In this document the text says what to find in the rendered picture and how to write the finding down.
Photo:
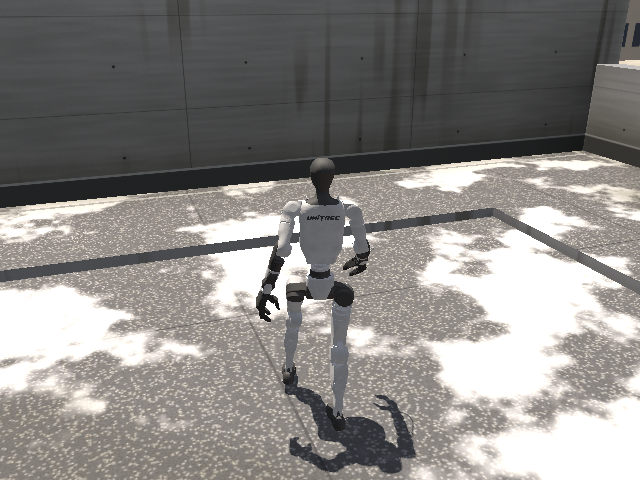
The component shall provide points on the right robot foot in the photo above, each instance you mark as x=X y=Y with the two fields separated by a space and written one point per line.
x=338 y=421

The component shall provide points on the robot left hand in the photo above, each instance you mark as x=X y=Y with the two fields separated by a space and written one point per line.
x=261 y=300

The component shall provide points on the left robot foot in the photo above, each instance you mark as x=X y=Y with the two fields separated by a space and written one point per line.
x=288 y=377

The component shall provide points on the robot right forearm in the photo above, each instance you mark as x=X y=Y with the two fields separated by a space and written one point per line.
x=363 y=257

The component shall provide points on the robot left forearm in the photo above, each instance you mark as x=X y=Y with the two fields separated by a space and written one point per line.
x=272 y=272

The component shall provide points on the left robot upper arm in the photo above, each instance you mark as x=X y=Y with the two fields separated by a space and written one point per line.
x=286 y=226

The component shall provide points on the right robot upper arm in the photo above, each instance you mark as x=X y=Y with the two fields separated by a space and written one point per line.
x=353 y=212

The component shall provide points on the robot right hand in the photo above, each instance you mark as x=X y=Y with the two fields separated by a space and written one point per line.
x=352 y=263

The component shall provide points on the robot foot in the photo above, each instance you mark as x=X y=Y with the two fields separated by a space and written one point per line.
x=288 y=377
x=338 y=421

